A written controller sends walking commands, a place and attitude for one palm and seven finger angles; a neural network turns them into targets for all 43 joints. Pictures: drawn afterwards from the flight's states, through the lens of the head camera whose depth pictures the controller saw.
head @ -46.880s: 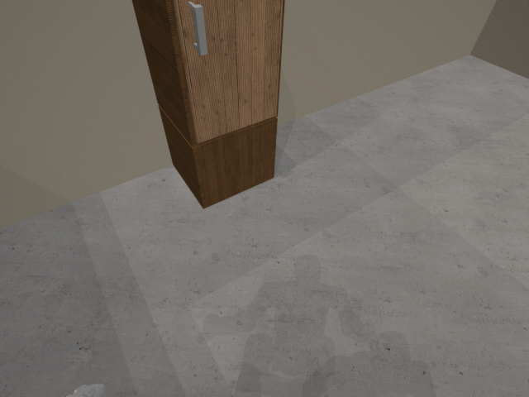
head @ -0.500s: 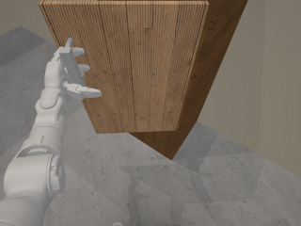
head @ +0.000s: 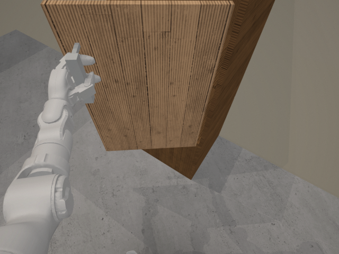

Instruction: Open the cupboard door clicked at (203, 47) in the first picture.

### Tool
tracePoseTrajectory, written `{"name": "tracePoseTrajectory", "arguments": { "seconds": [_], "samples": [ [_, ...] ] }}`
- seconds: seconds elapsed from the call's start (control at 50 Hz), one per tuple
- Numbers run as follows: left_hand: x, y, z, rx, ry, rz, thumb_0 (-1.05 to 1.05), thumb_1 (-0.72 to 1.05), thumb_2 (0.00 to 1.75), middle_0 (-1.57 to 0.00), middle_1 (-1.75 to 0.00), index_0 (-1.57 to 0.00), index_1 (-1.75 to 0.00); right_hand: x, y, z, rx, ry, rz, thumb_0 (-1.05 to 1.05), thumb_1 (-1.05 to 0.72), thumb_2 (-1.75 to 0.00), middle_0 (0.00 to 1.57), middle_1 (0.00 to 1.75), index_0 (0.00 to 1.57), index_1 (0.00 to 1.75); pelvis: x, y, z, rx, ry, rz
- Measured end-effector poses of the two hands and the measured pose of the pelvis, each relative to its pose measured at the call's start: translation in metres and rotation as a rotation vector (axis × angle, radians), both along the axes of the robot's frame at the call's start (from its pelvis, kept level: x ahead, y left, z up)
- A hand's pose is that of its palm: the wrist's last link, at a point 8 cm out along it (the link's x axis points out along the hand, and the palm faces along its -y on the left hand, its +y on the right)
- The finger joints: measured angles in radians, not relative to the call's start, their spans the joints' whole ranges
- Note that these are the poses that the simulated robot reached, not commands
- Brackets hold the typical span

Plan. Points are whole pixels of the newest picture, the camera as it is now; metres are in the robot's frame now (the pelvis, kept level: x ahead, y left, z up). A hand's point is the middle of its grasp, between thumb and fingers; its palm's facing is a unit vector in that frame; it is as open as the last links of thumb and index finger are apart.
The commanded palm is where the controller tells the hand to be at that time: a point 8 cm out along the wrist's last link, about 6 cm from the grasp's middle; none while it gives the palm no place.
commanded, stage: close the thumb around the handle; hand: left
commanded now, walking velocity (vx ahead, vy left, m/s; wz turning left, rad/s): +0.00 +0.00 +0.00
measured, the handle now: (83, 74) +0.52 +0.19 +0.12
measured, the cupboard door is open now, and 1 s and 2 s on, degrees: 38 68 75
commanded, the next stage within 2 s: pull the door open along its arc in 0.06 s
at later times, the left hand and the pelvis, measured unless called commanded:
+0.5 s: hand (91, 96) +0.44 +0.16 +0.13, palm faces +0.02 -1.00 +0.01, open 5.8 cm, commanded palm +0.38 +0.21 +0.12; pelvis +0.01 +0.00 +0.01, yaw -1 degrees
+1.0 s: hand (122, 144) +0.31 +0.08 +0.13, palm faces +0.39 -0.92 +0.03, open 5.8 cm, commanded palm +0.25 +0.11 +0.12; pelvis +0.01 -0.02 +0.02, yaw +2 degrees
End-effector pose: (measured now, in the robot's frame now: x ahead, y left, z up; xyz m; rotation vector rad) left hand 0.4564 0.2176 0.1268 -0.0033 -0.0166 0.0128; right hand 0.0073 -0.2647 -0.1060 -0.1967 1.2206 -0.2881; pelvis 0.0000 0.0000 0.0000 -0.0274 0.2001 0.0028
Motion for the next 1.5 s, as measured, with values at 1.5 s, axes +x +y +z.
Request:
{"name": "tracePoseTrajectory", "arguments": {
  "seconds": [1.5],
  "samples": [
    [-0.222,-0.134,0.003,0.005,0.032,0.383,0.01,0.61,0.77,-0.38,-1.33,-0.38,-1.34,0.188,0.018,0.035,0.142,-0.429,0.317,0.01,-0.91,-0.9,0.2,0.3,0.2,0.3,0.007,-0.045,0.014,0.044,-0.254,0.065]
  ]
}}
